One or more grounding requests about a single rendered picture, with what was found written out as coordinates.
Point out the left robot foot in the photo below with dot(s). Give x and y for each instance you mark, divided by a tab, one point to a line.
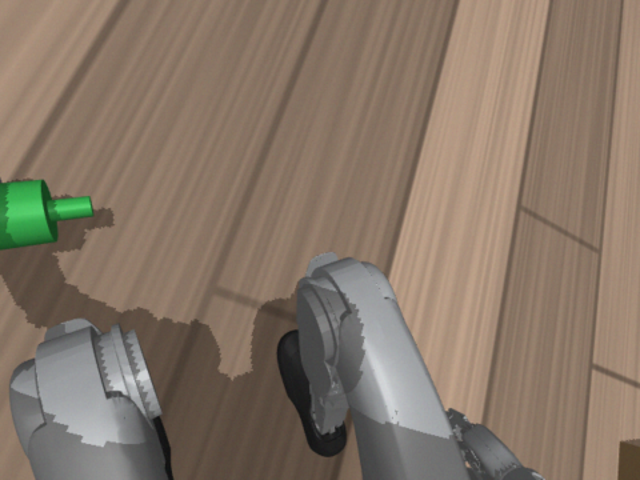
165	445

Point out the right robot foot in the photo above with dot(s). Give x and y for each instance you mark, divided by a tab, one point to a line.
298	390

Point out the right robot hand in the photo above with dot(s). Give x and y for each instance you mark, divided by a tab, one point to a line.
488	456

